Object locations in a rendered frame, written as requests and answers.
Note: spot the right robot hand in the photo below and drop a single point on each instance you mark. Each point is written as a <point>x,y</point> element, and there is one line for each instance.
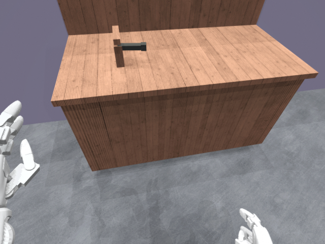
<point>259,234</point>

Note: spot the left robot forearm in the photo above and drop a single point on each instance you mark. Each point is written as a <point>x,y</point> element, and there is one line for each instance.
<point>7,233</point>

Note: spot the left robot hand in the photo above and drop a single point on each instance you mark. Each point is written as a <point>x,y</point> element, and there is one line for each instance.
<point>10,125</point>

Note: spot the tap lever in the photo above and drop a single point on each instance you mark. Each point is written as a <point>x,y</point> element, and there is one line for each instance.
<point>133,46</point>

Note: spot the counter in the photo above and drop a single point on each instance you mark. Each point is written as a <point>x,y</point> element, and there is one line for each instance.
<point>210,78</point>

